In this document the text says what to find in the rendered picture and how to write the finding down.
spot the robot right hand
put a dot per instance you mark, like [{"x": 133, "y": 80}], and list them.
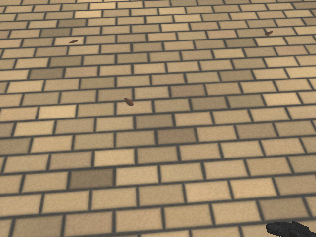
[{"x": 289, "y": 229}]

